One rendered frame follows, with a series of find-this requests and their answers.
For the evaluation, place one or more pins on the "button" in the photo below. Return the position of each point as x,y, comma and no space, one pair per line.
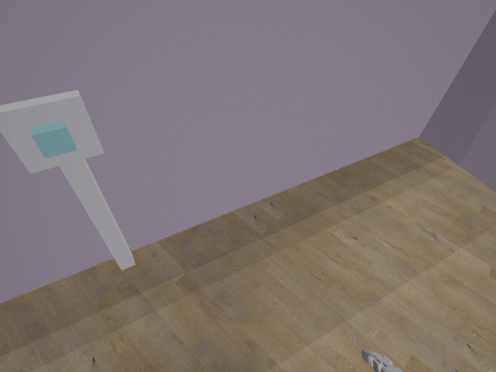
53,140

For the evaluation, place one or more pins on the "panel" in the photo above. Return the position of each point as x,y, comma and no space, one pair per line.
16,120

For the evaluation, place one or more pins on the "robot right hand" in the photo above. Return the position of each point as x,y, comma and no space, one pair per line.
380,363

